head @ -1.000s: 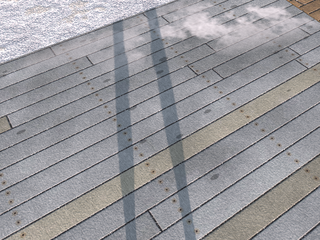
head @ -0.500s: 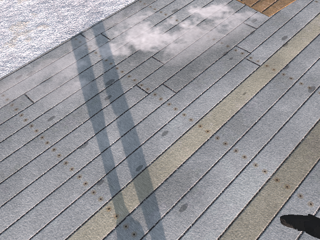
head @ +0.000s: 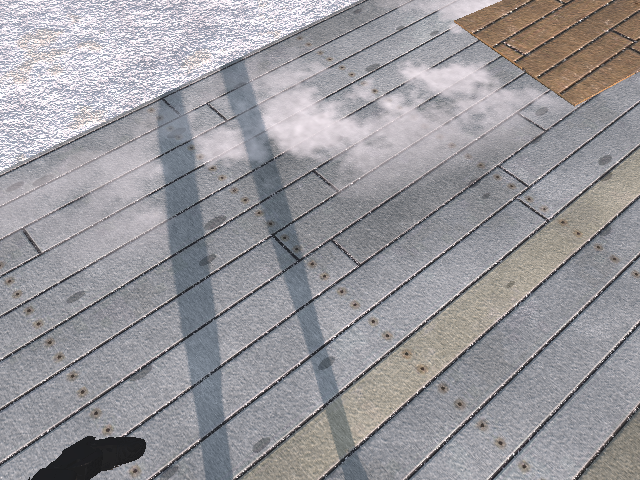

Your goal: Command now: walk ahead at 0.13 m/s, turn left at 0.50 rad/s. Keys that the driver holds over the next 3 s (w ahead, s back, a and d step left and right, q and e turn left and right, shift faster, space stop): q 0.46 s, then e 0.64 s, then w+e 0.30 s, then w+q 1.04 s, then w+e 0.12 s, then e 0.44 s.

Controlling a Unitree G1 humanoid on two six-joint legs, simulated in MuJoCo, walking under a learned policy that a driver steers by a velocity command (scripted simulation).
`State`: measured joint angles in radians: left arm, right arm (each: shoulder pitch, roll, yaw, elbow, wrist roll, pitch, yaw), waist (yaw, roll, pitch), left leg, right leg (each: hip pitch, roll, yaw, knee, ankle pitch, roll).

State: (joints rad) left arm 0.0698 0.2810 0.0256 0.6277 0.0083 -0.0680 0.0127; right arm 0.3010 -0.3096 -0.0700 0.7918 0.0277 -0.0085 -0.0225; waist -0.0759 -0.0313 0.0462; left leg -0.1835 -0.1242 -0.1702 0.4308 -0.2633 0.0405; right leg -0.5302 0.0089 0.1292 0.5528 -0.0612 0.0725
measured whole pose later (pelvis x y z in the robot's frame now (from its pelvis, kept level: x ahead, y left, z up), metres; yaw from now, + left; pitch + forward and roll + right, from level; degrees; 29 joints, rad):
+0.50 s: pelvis +0.06 +0.00 -0.01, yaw +18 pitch +0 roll -2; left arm 0.14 0.31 0.07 0.71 -0.01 0.01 0.02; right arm 0.18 -0.31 -0.07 0.64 0.01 0.07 0.01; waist 0.02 -0.01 0.06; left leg -0.29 0.03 0.02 0.59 -0.28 0.01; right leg -0.31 -0.08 -0.17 0.50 -0.19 0.02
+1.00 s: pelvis +0.05 +0.00 +0.00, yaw +8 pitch +0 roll +1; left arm 0.17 0.30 0.07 0.74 -0.02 0.07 0.00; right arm 0.10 -0.29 -0.07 0.75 0.00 0.04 -0.03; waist 0.00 0.02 0.07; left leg -0.23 0.06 0.20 0.51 -0.28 0.01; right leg -0.28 -0.04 -0.06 0.67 -0.39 0.04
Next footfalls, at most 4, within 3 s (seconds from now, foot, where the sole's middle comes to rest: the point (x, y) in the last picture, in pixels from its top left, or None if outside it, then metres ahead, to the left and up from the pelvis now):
0.04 right None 0.18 -0.12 -0.78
0.50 left None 0.07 0.12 -0.78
1.02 right None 0.09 -0.11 -0.78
1.58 left None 0.29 0.10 -0.78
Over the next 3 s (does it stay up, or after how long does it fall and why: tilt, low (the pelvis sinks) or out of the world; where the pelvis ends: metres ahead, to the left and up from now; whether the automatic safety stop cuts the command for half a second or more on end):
stays up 0.84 0.14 -0.01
